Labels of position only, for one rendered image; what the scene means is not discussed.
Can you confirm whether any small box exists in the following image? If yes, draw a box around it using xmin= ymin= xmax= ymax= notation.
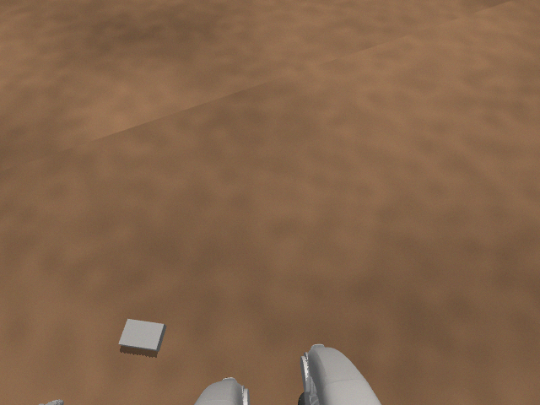
xmin=118 ymin=319 xmax=166 ymax=351

